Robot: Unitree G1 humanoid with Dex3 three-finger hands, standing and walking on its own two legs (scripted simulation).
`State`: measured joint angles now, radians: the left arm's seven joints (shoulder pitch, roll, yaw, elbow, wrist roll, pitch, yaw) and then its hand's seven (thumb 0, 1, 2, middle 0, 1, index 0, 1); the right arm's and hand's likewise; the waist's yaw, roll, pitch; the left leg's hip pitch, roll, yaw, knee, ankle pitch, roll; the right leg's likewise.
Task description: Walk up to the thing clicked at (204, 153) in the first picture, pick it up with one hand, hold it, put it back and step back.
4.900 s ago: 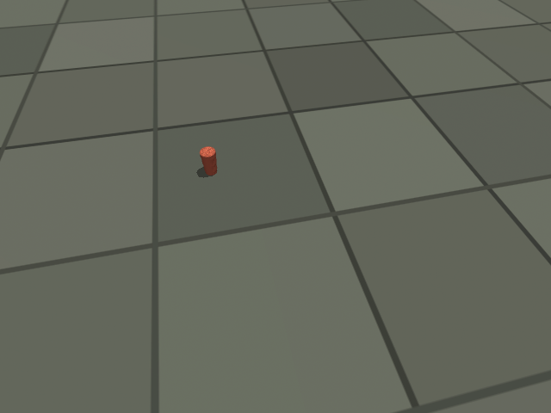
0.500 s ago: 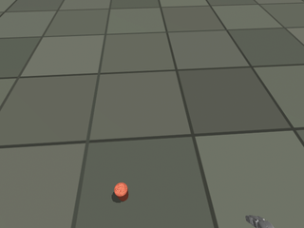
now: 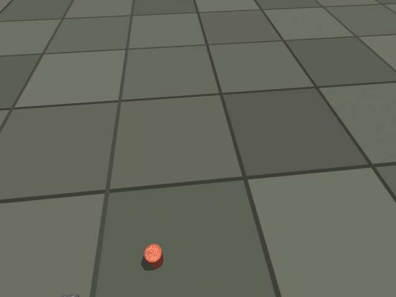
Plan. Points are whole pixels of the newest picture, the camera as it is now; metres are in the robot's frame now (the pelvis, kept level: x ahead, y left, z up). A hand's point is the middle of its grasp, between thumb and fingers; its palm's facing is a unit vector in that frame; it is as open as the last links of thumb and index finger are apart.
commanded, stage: walk up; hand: left
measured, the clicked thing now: (155, 257) +0.39 +0.20 -0.71
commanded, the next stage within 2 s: stand in 0.30 s
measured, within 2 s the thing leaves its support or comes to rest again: neither
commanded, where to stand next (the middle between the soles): +0.04 +0.01 m, yaw -1 degrees
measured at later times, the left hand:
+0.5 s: hand out of the picture +0.09 +0.25 -0.15, palm faces -0.02 -0.94 -0.34, open 7.3 cm
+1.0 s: hand out of the picture +0.09 +0.24 -0.15, palm faces -0.02 -0.94 -0.34, open 7.3 cm
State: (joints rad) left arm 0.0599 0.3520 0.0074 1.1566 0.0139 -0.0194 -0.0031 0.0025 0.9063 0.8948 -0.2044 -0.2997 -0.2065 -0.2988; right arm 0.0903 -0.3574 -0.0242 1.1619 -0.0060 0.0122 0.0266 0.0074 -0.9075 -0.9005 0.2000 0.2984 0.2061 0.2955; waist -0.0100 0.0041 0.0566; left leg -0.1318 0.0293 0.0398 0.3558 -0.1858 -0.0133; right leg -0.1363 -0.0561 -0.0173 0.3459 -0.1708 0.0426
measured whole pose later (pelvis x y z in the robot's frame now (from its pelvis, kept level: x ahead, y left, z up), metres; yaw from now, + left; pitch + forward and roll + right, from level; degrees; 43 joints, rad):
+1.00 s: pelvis +0.01 -0.02 +0.00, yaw +0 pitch -3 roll +0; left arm 0.10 0.35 0.00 1.13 0.01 -0.01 -0.01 0.00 0.91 0.89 -0.20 -0.30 -0.21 -0.30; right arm 0.09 -0.35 -0.01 1.14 -0.01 0.00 0.02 0.01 -0.91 -0.90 0.20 0.30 0.21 0.30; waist 0.00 0.00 0.05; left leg -0.10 0.05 0.02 0.31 -0.17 -0.04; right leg -0.10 -0.03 -0.03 0.32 -0.17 0.02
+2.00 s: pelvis +0.01 -0.02 +0.00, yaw +0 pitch -2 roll +0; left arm 0.12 0.36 0.00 1.12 0.01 -0.01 -0.01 0.00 0.91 0.89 -0.20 -0.30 -0.21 -0.30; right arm 0.11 -0.36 -0.01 1.13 -0.01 -0.01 0.02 0.01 -0.91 -0.90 0.20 0.30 0.21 0.30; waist 0.00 0.00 0.05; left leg -0.10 0.05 0.03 0.31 -0.18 -0.04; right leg -0.11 -0.03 -0.03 0.33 -0.18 0.02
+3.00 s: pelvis +0.00 -0.01 -0.02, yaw +0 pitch +7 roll +0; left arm 0.04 0.34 0.19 0.89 0.11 0.11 -0.03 0.00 0.06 0.50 -0.05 -0.35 -0.07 -0.33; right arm 0.26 -0.24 -0.03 0.71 0.02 -0.06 -0.01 0.01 -0.90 -0.90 0.20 0.30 0.21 0.30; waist -0.03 -0.01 -0.01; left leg -0.45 0.05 0.02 0.66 -0.32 -0.03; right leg -0.45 -0.04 -0.02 0.64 -0.30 0.03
